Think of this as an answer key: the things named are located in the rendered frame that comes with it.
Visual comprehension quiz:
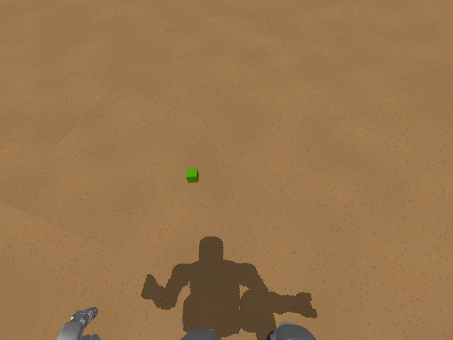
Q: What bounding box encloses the cube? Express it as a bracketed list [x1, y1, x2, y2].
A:
[186, 168, 199, 183]

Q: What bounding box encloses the left robot hand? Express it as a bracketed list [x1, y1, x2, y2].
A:
[55, 307, 100, 340]

